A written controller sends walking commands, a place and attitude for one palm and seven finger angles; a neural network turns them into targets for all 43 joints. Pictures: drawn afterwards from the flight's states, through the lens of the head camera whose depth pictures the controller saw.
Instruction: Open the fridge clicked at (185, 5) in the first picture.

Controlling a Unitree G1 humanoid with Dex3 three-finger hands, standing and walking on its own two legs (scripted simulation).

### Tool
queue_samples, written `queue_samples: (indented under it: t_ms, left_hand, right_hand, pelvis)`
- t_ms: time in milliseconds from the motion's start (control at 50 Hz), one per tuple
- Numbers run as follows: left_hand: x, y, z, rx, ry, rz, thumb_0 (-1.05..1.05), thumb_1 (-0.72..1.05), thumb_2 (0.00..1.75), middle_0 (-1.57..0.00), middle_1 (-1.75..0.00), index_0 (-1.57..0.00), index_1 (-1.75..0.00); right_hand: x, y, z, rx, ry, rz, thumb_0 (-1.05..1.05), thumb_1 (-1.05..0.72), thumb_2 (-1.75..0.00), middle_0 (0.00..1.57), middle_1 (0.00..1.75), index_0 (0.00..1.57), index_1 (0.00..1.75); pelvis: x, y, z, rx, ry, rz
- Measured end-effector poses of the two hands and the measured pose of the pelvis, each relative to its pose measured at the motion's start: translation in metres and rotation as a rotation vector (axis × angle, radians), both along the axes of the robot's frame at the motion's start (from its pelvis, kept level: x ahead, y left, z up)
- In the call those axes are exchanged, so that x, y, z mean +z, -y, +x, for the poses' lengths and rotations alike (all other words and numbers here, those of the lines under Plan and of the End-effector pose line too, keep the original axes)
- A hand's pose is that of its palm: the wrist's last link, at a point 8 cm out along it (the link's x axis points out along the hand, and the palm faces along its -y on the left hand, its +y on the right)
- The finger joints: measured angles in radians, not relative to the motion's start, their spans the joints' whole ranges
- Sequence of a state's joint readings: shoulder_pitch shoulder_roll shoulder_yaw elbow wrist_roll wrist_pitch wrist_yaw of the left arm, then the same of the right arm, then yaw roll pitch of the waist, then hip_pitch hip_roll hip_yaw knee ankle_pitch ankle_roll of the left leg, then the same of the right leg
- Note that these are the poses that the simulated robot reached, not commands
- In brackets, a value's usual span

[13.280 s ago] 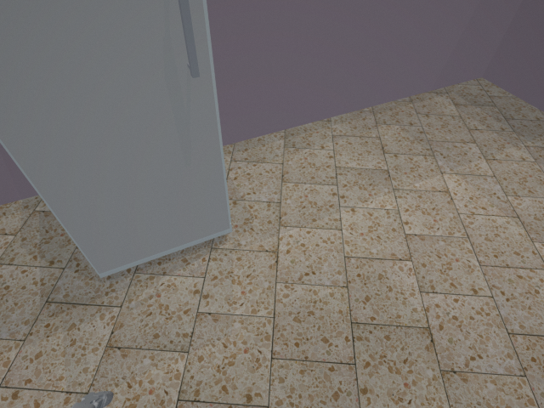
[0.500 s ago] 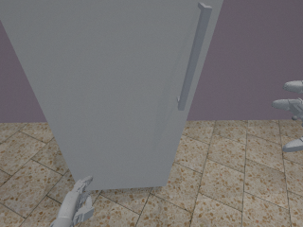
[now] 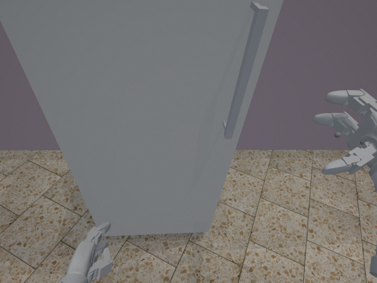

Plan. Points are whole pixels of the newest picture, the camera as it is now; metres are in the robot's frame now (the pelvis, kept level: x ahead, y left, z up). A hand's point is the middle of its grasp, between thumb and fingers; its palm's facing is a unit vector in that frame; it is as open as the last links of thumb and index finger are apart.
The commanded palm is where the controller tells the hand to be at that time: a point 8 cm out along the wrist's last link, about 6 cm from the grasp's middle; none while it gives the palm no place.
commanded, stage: move the hooked fingers beside the handle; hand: right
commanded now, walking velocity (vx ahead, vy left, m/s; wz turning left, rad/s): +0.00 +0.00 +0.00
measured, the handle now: (239, 81) +0.50 -0.10 +0.21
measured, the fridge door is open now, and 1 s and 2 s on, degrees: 0 0 0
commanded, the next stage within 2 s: none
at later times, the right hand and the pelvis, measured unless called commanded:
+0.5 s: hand (300, 114) +0.37 -0.20 +0.22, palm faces -0.04 +1.00 -0.06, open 14.0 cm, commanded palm +0.35 -0.25 +0.22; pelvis +0.00 +0.00 +0.00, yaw +0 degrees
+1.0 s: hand (275, 100) +0.42 -0.16 +0.22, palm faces -0.04 +1.00 -0.05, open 14.0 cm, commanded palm +0.40 -0.21 +0.21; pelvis +0.00 +0.00 +0.00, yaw +1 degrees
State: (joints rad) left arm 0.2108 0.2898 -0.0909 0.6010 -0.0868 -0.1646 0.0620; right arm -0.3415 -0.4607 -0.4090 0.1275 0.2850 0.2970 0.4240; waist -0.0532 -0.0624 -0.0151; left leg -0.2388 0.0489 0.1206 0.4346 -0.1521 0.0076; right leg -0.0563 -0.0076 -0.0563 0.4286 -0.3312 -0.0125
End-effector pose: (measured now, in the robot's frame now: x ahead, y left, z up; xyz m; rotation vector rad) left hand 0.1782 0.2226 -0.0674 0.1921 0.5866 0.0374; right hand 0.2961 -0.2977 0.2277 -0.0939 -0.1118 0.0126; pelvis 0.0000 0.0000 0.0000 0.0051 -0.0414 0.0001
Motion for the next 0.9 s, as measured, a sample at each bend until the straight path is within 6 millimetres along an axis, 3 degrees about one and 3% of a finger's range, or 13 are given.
queue_samples:
  t_ms: [260, 420, 900]
  left_hand:
    - [-0.004, 0.002, 0.0, 0.01, -0.024, -0.015, 0.02, 0.9, 0.89, -0.2, -0.3, -0.2, -0.3]
    - [-0.007, -0.002, -0.004, 0.025, -0.048, -0.004, 0.02, 0.9, 0.89, -0.2, -0.3, -0.2, -0.3]
    - [-0.02, -0.021, -0.037, 0.11, -0.157, 0.012, 0.02, 0.9, 0.89, -0.2, -0.3, -0.2, -0.3]
  right_hand:
    - [-0.002, -0.018, 0.022, -0.003, -0.023, 0.018, -0.02, 0.5, -0.3, 0.3, 1.21, 0.3, 1.2]
    - [-0.004, -0.038, 0.046, 0.022, -0.053, 0.023, -0.02, 0.5, -0.3, 0.3, 1.21, 0.3, 1.2]
    - [-0.006, -0.072, 0.096, 0.032, -0.079, 0.052, -0.02, 0.5, -0.3, 0.3, 1.2, 0.3, 1.2]
  pelvis:
    - [0.0, -0.002, 0.0, 0.002, -0.011, -0.003]
    - [0.0, -0.003, -0.001, -0.003, -0.02, -0.006]
    - [0.001, -0.005, 0.0, 0.013, -0.049, -0.01]
